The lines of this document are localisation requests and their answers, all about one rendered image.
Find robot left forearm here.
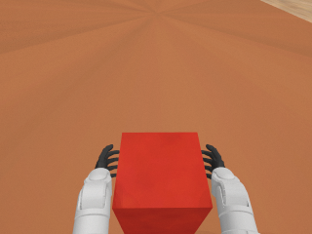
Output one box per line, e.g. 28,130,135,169
72,168,112,234

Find robot right forearm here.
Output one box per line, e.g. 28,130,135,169
211,167,260,234

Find carton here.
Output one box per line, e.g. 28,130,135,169
112,132,213,234

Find robot right hand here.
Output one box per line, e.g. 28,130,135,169
201,144,225,179

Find robot left hand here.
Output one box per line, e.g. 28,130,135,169
95,144,120,177

